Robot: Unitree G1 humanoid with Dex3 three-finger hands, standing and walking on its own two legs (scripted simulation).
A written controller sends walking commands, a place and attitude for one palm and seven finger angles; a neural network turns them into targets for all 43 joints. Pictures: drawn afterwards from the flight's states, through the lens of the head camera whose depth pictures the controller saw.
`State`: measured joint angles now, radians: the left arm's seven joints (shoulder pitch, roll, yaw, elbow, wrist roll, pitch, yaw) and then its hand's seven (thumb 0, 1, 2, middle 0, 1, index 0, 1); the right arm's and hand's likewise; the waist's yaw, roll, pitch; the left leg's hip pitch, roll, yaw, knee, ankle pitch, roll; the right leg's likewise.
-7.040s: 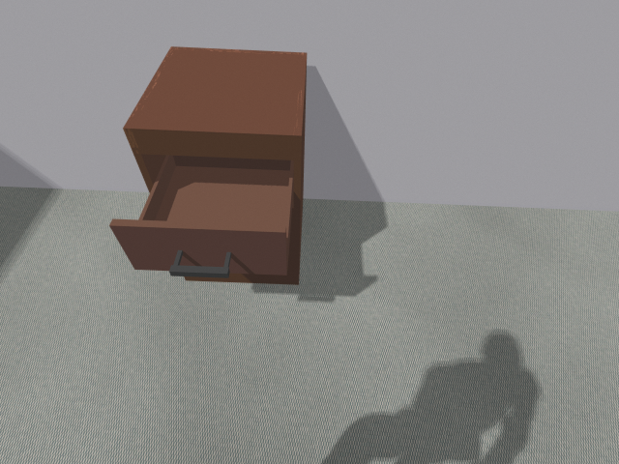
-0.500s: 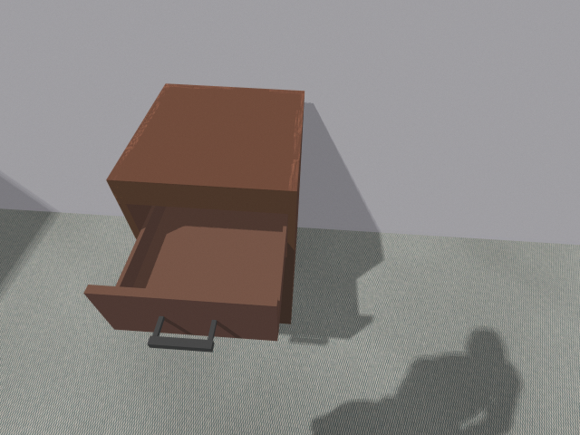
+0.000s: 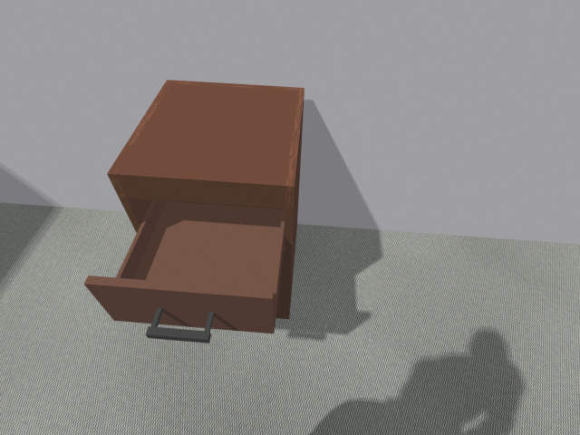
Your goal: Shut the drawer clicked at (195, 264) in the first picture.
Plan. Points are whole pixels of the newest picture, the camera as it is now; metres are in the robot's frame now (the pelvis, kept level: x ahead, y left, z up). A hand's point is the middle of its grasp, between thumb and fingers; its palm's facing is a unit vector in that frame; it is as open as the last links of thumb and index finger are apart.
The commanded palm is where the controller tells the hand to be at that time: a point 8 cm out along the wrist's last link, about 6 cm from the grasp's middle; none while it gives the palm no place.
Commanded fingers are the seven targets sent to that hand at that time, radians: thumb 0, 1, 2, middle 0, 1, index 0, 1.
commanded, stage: look again from close up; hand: left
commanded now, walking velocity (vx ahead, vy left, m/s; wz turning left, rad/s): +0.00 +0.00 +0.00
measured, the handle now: (181, 325) +0.37 +0.26 -0.25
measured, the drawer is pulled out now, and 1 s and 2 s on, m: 0.24 0.24 0.24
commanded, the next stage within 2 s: raise the hand and make a fist in 0.30 s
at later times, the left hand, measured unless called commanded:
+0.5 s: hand out of the picture +0.04 +0.19 -0.13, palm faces +0.19 -0.95 -0.25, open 7.1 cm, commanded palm +0.08 +0.21 -0.08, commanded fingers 0.00 0.90 0.90 -0.32 -0.43 -0.32 -0.43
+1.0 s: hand out of the picture +0.12 +0.18 -0.10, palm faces +0.08 -0.99 -0.07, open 5.0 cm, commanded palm +0.12 +0.22 -0.11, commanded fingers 0.00 0.90 0.90 -0.82 -0.97 -0.82 -0.97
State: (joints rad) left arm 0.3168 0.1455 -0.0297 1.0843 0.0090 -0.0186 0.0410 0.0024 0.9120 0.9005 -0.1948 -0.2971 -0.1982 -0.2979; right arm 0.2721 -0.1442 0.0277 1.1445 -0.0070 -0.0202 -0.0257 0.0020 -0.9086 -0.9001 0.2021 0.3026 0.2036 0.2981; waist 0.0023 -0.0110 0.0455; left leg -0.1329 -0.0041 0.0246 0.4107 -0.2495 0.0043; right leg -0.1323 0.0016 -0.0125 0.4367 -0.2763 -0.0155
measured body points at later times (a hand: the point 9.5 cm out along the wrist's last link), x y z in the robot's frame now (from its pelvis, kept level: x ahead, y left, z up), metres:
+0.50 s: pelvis -0.01 +0.00 +0.00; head -0.01 -0.01 +0.45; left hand +0.03 +0.24 -0.11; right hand +0.01 -0.23 -0.16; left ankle -0.02 +0.12 -0.74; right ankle -0.02 -0.11 -0.74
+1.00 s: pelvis -0.06 -0.01 -0.14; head +0.02 +0.01 +0.30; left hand +0.11 +0.24 -0.09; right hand +0.21 -0.21 -0.19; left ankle -0.02 +0.12 -0.74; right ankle -0.02 -0.11 -0.74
